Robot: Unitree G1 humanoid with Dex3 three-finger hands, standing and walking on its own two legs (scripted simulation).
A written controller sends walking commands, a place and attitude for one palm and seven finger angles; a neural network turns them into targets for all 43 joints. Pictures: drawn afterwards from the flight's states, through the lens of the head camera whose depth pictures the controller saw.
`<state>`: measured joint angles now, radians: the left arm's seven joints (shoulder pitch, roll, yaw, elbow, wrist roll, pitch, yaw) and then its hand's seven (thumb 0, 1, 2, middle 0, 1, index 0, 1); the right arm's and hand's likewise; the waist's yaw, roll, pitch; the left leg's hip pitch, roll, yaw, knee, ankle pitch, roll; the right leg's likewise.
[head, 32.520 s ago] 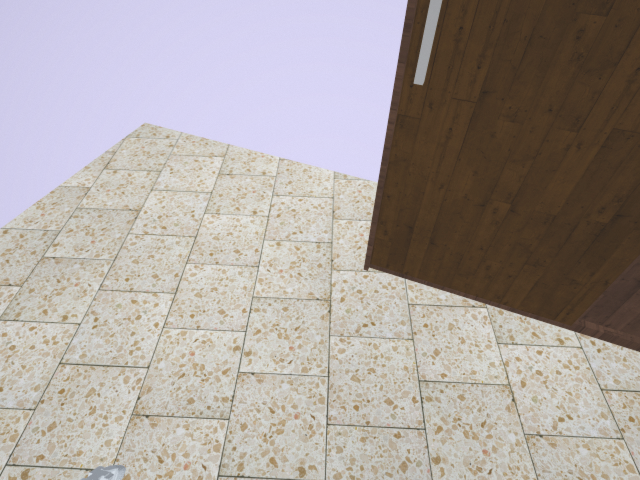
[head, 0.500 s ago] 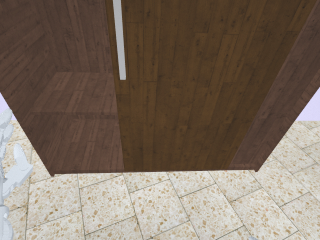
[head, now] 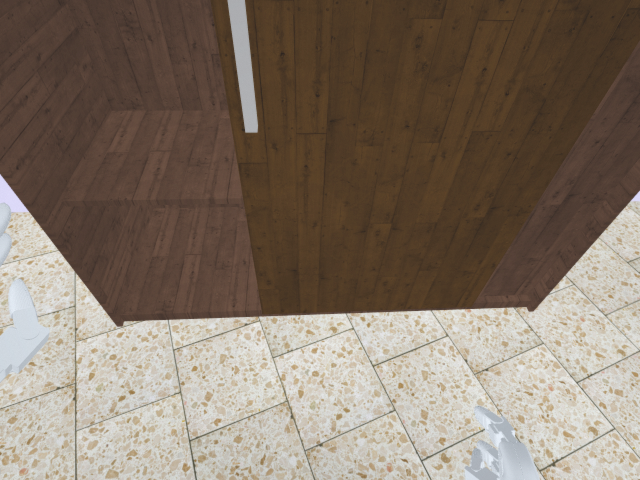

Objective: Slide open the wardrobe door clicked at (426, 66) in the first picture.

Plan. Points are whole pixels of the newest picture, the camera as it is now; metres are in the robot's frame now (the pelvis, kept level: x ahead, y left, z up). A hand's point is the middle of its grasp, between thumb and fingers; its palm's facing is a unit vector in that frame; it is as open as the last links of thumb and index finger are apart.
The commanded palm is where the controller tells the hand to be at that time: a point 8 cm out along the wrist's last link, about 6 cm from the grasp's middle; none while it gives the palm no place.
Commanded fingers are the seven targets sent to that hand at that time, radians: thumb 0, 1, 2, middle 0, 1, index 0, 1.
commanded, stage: stop stepping back and stand still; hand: left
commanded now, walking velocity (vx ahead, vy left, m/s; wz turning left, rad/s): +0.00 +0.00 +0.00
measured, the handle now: (243, 45) +0.70 +0.18 +0.20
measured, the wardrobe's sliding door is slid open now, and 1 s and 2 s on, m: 0.48 0.48 0.48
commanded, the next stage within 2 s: let the arm hang, fingers relaxed in 0.04 s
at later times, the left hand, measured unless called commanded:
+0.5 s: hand out of the picture -0.02 +0.19 -0.18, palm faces +0.00 -0.99 -0.17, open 7.2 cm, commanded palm none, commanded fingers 0.00 0.90 0.90 -0.20 -0.30 -0.20 -0.30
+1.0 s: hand out of the picture -0.02 +0.23 -0.16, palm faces +0.04 -0.97 -0.25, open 7.4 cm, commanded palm none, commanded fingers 0.00 0.90 0.90 -0.20 -0.30 -0.20 -0.30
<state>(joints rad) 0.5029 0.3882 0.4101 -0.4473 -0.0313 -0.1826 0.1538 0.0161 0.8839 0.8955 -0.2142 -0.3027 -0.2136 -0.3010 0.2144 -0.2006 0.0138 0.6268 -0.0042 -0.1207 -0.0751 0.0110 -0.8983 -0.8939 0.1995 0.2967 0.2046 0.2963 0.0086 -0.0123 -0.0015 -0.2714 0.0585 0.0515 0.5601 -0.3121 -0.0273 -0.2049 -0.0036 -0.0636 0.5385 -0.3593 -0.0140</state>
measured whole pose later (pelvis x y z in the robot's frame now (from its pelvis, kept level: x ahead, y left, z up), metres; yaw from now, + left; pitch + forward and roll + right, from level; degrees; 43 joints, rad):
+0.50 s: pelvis -0.05 +0.01 +0.00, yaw +2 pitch +0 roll -1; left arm 0.26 0.20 -0.01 0.97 0.02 0.06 0.01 0.01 0.95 0.89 -0.21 -0.30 -0.21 -0.30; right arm 0.22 -0.24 0.01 0.97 -0.03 0.04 -0.01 0.01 -0.90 -0.89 0.20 0.30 0.20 0.30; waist -0.02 -0.03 0.05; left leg -0.33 0.03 0.02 0.55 -0.23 -0.01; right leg -0.25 -0.03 -0.10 0.55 -0.30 -0.01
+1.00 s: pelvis -0.05 +0.03 +0.01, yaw +2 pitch +0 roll -1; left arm 0.20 0.23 0.03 1.11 0.02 0.01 0.01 0.01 0.91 0.90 -0.20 -0.30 -0.20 -0.30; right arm 0.21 -0.19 -0.01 1.10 -0.02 0.02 -0.01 0.00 -0.90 -0.89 0.20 0.30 0.20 0.30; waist -0.01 0.01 0.03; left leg -0.28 0.01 0.04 0.46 -0.18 0.02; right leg -0.20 -0.04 -0.08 0.45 -0.24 0.01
